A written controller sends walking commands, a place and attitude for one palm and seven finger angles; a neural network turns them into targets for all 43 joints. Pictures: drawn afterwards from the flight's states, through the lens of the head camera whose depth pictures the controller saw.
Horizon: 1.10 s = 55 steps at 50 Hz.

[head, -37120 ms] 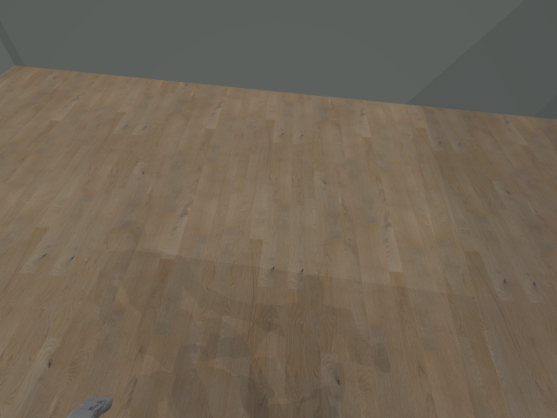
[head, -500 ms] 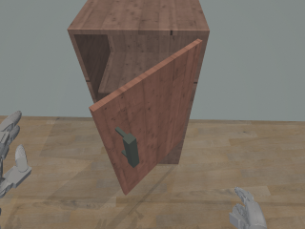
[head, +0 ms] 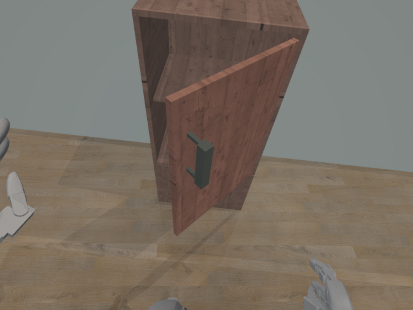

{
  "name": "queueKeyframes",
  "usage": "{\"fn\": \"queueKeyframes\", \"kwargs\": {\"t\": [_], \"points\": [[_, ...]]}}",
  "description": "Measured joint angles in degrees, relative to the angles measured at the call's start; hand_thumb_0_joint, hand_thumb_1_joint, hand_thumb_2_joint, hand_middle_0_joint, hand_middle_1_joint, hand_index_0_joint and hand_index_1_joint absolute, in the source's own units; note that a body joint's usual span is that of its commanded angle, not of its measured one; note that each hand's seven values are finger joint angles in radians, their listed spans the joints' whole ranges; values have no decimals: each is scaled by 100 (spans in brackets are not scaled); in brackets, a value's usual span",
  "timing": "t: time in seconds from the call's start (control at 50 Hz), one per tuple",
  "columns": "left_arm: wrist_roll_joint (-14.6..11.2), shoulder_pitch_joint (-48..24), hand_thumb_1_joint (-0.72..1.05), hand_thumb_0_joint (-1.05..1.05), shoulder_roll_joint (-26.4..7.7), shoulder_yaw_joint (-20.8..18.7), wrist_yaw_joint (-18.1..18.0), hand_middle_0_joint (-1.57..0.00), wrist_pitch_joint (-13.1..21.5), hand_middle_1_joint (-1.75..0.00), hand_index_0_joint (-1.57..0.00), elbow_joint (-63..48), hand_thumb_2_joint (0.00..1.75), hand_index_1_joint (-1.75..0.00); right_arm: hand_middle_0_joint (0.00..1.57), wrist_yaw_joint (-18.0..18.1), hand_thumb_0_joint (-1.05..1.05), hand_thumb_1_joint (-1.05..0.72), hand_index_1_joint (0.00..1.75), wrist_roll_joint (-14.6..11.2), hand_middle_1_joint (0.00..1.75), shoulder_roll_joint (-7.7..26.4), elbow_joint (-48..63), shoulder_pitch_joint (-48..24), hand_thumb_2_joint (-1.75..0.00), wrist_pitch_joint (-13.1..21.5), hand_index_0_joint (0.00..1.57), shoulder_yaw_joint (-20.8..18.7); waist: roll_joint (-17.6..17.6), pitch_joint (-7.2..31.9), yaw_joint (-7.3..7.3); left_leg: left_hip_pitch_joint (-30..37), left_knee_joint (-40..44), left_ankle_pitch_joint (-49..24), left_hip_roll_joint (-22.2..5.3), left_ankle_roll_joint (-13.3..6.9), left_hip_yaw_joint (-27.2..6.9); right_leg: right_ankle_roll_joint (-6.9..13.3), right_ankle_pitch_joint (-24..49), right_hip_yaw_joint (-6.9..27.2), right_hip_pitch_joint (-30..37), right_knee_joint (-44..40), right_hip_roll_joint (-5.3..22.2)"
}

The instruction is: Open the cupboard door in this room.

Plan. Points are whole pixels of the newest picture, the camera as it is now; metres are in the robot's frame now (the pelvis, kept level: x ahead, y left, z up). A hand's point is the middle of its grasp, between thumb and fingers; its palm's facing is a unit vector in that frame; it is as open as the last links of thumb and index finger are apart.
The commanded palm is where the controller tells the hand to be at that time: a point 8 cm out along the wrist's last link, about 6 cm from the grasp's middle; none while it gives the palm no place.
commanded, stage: step back with the hand held close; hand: left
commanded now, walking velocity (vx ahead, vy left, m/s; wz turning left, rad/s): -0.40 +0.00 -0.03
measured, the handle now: (196, 160) +0.42 +0.06 +0.03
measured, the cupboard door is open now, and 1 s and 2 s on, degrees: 48 48 48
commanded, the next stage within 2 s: stop stepping back and stand still in 0.34 s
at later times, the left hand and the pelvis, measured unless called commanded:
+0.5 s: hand (27, 248) +0.15 +0.23 +0.18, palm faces +0.27 -0.86 -0.42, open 7.4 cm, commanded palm +0.08 +0.28 +0.19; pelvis -0.09 -0.01 +0.01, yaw -6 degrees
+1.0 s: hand out of the picture +0.03 +0.26 +0.18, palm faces +0.45 -0.82 -0.35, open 7.4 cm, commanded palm -0.03 +0.30 +0.19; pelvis -0.18 +0.01 +0.01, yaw -2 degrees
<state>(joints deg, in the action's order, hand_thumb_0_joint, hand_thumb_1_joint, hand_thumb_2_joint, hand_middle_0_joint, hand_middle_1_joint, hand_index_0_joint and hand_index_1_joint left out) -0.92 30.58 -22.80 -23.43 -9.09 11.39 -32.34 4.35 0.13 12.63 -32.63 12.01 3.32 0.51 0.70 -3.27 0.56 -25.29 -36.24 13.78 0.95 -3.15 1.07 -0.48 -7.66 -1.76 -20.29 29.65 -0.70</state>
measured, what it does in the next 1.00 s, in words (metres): walks backwards: right foot, then left foot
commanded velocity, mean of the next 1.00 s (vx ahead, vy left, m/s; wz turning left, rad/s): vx -0.05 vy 0.02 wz -0.01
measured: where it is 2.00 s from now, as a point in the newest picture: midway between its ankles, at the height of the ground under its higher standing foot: outside the picture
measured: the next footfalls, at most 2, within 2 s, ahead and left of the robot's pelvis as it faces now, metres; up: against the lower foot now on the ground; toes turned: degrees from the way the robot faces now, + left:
right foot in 0.34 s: -0.18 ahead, -0.13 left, -0.01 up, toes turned -3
left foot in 0.46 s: +0.06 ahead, +0.06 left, +0.00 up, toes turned -4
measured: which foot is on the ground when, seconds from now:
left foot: down 0.00-0.34, up 0.36-0.44, down 0.46-0.72, up 0.74-0.96, down 0.98-1.00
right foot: down 0.00-0.04, up 0.06-0.32, down 0.34-0.46, up 0.48-0.70, down 0.72-1.00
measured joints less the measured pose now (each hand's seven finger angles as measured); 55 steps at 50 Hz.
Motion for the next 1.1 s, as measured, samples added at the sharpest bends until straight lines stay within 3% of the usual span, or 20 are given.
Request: {"fn": "queueKeyframes", "kwargs": {"t": [0.06,0.12,0.2,0.3,0.34,0.38,0.42,0.46,0.5,0.56,0.62,0.68,0.72,0.76,0.8,0.84,0.88,0.96,1.04,1.1], "points": [[21,-22,88,1,-90,-55,-22,-21,89,-30,-21,-92,90,-30,21,30,1,-90,30,18,30,9,-69,-19,-90,33,21,-14,-42,-50,-32,-95,-43,-183,-43,-100,6,-36,-434,41,-158,272,-71],[62,-190,88,1,-252,-177,16,-21,89,-30,-21,10,90,-30,21,48,1,-90,30,59,30,-73,-109,26,-90,94,21,-84,-193,-44,-141,-142,180,-757,-146,-197,-76,-36,-1079,179,-276,1635,-346],[-59,-114,88,1,-356,-421,-19,-21,107,-30,-21,63,90,-30,21,-81,1,-90,30,66,30,-280,-293,13,-90,181,21,-80,-140,250,-39,-237,653,-1063,-216,-129,-45,63,-1790,210,172,2406,-476],[-272,45,89,1,-164,-283,-21,-21,8,-30,-21,42,90,-30,21,-203,1,-90,30,100,30,-394,-339,-240,-90,321,21,16,-36,550,160,-470,1435,-1681,-311,44,206,274,-2123,46,1318,536,-335],[-303,38,89,1,-221,-250,-6,-20,37,-30,-20,-59,90,-30,21,-240,1,-90,30,94,30,-423,-275,-465,-90,327,21,76,234,516,321,-766,1281,-1629,-252,214,467,428,-1715,311,1643,-558,-47],[-264,-134,89,1,-73,35,75,-20,103,-30,-21,7,90,-30,21,-192,1,-90,30,81,30,-312,-425,-672,-90,285,21,82,5,320,377,-969,461,-672,-344,336,254,187,-1732,414,1646,-556,-200],[-199,-159,88,1,-162,179,160,-21,110,-30,-21,32,90,-30,21,-105,1,-90,30,77,30,-305,-571,-608,-90,227,21,119,42,322,312,-741,-1,-196,-220,379,199,55,-1693,464,1722,-517,-188],[-225,-167,88,1,-334,126,245,-21,12,-30,-21,-58,90,-30,21,-9,1,-90,30,-10,30,-316,-551,-451,-90,125,21,160,150,390,174,-221,329,-876,-111,205,177,-28,-1634,297,1605,-120,-155],[-267,-344,88,1,-509,-29,278,-21,-96,-30,-21,-49,90,-30,21,14,1,-90,30,-46,30,-337,-506,-477,-90,100,21,132,262,242,4,61,690,-906,-79,-53,160,-72,-1698,232,1105,1014,-169],[-302,-345,88,1,-638,-185,250,-21,-149,-30,-21,87,90,-30,21,-102,1,-90,30,8,30,-292,-346,-432,-90,267,21,86,262,105,-229,361,1156,-1130,-133,-81,123,15,-2288,332,408,2155,-336],[-335,182,88,1,-657,-285,164,-21,-267,-30,-21,-28,90,-30,21,-134,1,-90,30,21,30,-224,-138,-187,-90,298,21,47,228,204,-400,548,1527,-1305,-155,-20,101,83,-2152,81,216,1854,-258],[-281,655,88,1,-609,-241,103,-21,-314,-30,-21,-68,90,-30,21,-76,1,-90,30,33,30,-154,-40,109,-90,266,21,-37,164,355,-436,532,1628,-974,-108,73,79,155,-2131,-247,456,1067,-232],[-216,804,88,1,-653,-246,74,-21,-348,-30,-21,-90,90,-30,21,-34,1,-90,30,42,30,-115,-17,257,-90,228,21,-93,245,432,-387,244,1271,-277,20,213,182,256,-2178,-343,797,197,-135],[-151,746,88,1,-540,-185,81,-21,-353,-30,-21,-111,90,-30,21,-6,1,-90,30,66,30,-15,-210,222,-90,151,21,-145,242,410,-140,-357,-200,445,87,377,71,418,-1249,-308,612,34,-63],[-112,582,88,1,-378,-116,148,-21,-359,-30,-21,-74,90,-30,20,-23,1,-90,30,118,30,30,-541,227,-90,49,21,-156,313,522,57,-759,-1812,453,124,477,13,450,-634,-286,412,112,54],[-57,288,88,1,-213,-38,153,-21,-262,-30,-21,181,90,-30,20,7,1,-90,30,100,30,-12,-776,347,-90,1,21,-128,394,741,139,-659,-2395,397,6,467,71,393,-604,-298,380,9,131],[-4,0,88,1,-44,10,90,-21,-188,-30,-21,505,90,-30,21,80,1,-90,30,90,30,-67,-845,490,-90,63,21,-92,441,955,133,-172,-1955,564,-152,357,131,367,-650,-330,358,-122,191],[68,-413,88,1,227,155,-39,-21,-163,-30,-21,755,90,-30,21,196,1,-90,30,93,30,24,-696,557,-90,359,21,-64,232,986,-16,1220,270,1001,-367,111,112,303,-423,-495,184,-9,230],[59,-368,88,1,84,89,-43,-21,-111,-30,-21,684,90,-30,20,119,1,-90,30,77,30,-162,-547,358,-90,480,21,-46,258,642,-184,1432,574,455,-271,396,117,110,-1340,-245,-173,1099,191],[52,-78,88,1,-165,-73,22,-21,-111,-30,-21,552,90,-30,21,-7,1,-90,30,63,30,-397,-498,415,-90,539,21,46,225,600,-287,1516,666,424,-322,467,73,37,-1530,-304,-205,1422,60]]}}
